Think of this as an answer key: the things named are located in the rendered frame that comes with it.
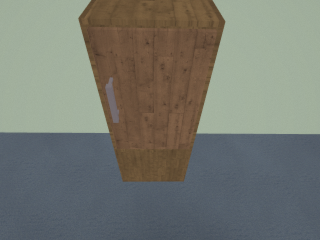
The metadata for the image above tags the cupboard door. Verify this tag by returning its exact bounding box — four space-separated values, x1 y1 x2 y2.
86 27 217 149

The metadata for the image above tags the handle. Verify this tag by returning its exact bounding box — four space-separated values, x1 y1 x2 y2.
105 77 119 123

